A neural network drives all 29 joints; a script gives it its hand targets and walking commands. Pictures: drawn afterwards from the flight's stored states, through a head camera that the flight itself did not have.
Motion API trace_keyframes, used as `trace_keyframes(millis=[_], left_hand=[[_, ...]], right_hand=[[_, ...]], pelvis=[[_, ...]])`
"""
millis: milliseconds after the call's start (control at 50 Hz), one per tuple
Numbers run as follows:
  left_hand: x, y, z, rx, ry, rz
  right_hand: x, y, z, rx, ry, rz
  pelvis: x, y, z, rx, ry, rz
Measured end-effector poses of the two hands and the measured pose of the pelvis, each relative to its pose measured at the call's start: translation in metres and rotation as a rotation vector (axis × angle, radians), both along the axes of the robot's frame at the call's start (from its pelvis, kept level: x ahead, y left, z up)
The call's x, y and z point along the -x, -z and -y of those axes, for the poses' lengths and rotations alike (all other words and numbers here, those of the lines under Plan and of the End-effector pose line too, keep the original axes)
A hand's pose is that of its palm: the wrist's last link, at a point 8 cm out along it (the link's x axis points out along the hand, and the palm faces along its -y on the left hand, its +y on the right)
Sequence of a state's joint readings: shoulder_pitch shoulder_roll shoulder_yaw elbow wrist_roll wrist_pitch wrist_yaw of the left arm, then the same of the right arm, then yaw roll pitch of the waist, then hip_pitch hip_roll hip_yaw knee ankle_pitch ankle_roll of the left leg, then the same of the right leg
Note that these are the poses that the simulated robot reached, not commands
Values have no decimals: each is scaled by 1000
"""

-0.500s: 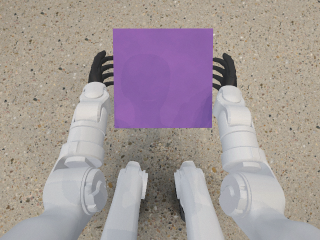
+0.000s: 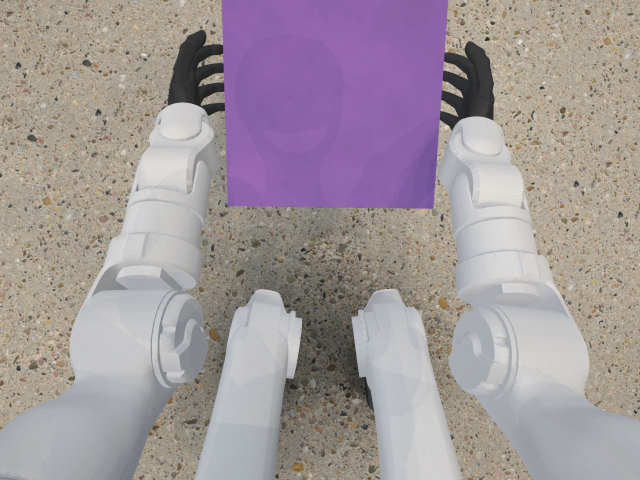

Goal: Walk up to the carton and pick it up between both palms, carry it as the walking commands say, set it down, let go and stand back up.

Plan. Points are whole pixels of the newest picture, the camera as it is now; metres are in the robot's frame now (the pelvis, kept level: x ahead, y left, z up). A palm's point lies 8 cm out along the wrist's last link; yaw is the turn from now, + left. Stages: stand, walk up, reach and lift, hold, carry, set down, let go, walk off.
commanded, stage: set down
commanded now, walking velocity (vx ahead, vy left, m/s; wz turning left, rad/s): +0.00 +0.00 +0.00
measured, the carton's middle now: (329, 113) +0.55 +0.00 -0.19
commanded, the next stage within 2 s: none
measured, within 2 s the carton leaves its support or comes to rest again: rests again in 1.78 s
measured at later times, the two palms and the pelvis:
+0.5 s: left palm (215, 124) +0.54 +0.16 -0.21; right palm (432, 139) +0.53 -0.15 -0.22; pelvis -0.03 -0.01 -0.05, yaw +0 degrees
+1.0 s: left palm (205, 122) +0.55 +0.18 -0.25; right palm (418, 135) +0.54 -0.14 -0.25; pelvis -0.02 +0.00 -0.10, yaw +0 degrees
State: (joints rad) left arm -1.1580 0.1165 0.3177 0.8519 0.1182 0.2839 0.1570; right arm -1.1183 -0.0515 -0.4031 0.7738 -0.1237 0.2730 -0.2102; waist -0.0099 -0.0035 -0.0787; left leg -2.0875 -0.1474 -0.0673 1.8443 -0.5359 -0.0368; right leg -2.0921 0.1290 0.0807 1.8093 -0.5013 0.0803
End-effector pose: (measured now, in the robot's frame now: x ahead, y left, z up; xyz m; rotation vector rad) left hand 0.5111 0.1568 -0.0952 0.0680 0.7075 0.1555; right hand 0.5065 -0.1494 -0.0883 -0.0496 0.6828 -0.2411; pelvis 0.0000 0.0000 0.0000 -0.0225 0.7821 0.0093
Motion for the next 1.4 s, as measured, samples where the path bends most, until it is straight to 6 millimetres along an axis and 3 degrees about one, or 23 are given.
trace_keyframes(millis=[320,460,520,600,740,840,980,1400], left_hand=[[-19,61,1,-21,16,-2],[-27,103,2,-21,8,36],[-24,125,1,-24,-18,23],[-16,144,0,-43,-30,-42],[-29,135,-6,-41,36,-30],[-40,133,-14,-37,66,-12],[-38,150,-21,-10,40,-39],[-39,154,-15,6,63,-57]], right_hand=[[-19,71,4,-25,-12,1],[-22,114,2,-40,20,40],[-21,133,-1,-32,22,26],[-18,142,-3,12,2,-38],[-29,134,-6,33,-20,-30],[-40,143,-8,-16,-55,-11],[-37,160,-10,-80,-92,-28],[-30,164,-1,-87,-103,-45]], pelvis=[[10,39,9,-26,9,55],[26,46,11,-29,14,243],[27,59,12,-29,17,227],[24,71,11,-27,14,244],[24,82,6,-8,8,283],[25,90,2,1,0,274],[18,95,0,2,-4,268],[8,105,1,5,-8,213]])
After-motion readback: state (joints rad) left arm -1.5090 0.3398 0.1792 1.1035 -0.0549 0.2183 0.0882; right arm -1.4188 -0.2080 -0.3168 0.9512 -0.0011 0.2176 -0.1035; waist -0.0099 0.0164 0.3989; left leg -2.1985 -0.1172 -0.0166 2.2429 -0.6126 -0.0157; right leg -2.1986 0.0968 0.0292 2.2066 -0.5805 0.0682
